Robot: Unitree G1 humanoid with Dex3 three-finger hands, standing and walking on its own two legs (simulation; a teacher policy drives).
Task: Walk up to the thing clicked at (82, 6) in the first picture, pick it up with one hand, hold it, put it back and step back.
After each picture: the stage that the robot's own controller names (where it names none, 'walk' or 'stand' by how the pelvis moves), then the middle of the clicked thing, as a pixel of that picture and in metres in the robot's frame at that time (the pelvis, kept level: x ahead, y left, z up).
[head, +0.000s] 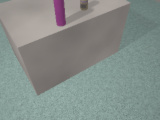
stand; (84, 1) +1.23 +0.01 -0.12
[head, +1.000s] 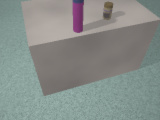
walk; (107, 10) +1.12 -0.11 -0.10
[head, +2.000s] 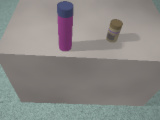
walk; (114, 31) +0.76 -0.10 -0.08
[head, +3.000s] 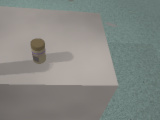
walk; (38, 51) +0.59 +0.23 -0.09
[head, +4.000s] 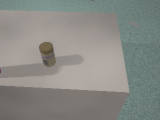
stand; (47, 54) +0.58 +0.21 -0.09
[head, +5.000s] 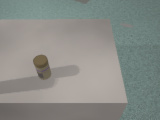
stand; (42, 67) +0.52 +0.22 -0.11
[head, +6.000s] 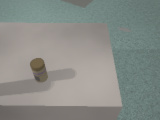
stand; (39, 70) +0.52 +0.23 -0.12
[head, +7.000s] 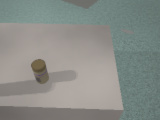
stand; (40, 71) +0.52 +0.23 -0.12
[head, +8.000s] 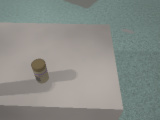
stand; (40, 71) +0.52 +0.23 -0.12
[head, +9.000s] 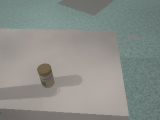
rise first; (46, 76) +0.51 +0.22 -0.12
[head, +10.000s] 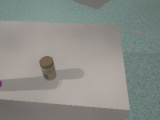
go down; (48, 68) +0.53 +0.22 -0.11
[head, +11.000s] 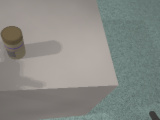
go down; (14, 43) +0.52 +0.21 -0.04
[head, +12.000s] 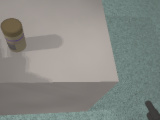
approach; (14, 36) +0.54 +0.21 -0.03
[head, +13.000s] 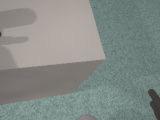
close; out of the picture +0.56 +0.23 +0.02
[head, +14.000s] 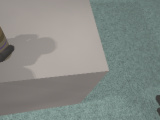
lift; out of the picture +0.49 +0.20 +0.00
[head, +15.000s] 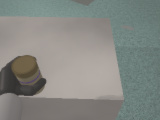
lift; (29, 76) +0.33 +0.18 +0.11
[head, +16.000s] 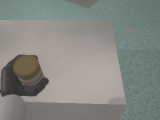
hold; (31, 75) +0.33 +0.17 +0.12
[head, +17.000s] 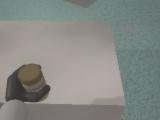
hold; (34, 83) +0.33 +0.17 +0.07
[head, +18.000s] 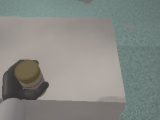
crouch; (32, 80) +0.33 +0.17 +0.09
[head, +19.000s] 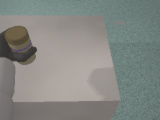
crouch; (21, 46) +0.45 +0.20 +0.12
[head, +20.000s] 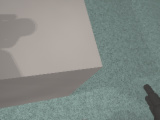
lower; out of the picture +0.53 +0.23 +0.00
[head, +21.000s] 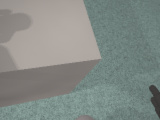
lower; out of the picture +0.55 +0.24 +0.02
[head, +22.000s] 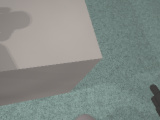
lower; out of the picture +0.55 +0.24 +0.02
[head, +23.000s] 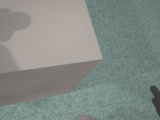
lower; out of the picture +0.55 +0.24 +0.01
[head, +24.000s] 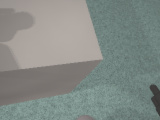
loosen; out of the picture +0.55 +0.23 +0.02
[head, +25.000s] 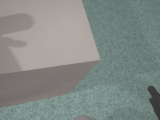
withdraw; out of the picture +0.55 +0.23 +0.01
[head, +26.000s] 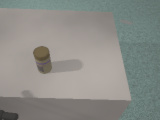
sink last; (43, 60) +0.52 +0.19 -0.06
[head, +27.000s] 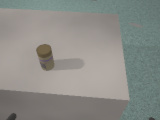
stand; (45, 57) +0.54 +0.21 -0.06
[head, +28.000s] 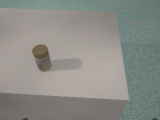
stand; (42, 58) +0.53 +0.21 -0.05
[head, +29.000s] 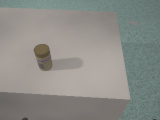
stand; (43, 57) +0.53 +0.20 -0.05
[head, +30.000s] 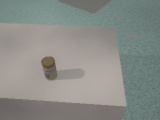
stand; (49, 68) +0.55 +0.20 -0.12
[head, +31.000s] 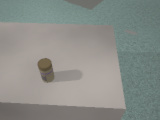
stand; (46, 70) +0.53 +0.20 -0.12
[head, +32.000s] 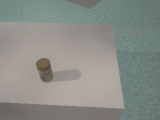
stand; (45, 70) +0.53 +0.21 -0.12
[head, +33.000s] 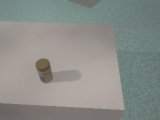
walk; (44, 71) +0.52 +0.21 -0.12
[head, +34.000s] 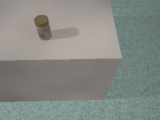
walk; (43, 28) +0.67 +0.22 -0.09
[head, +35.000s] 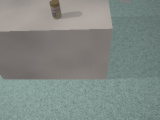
walk; (55, 9) +1.01 +0.26 -0.10
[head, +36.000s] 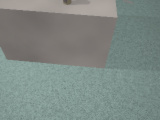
stand; out of the picture +1.18 +0.17 -0.10
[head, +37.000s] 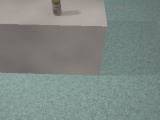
stand; (56, 7) +1.14 +0.22 -0.12
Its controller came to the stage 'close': yes
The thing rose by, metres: 0.22
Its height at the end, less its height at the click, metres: +0.00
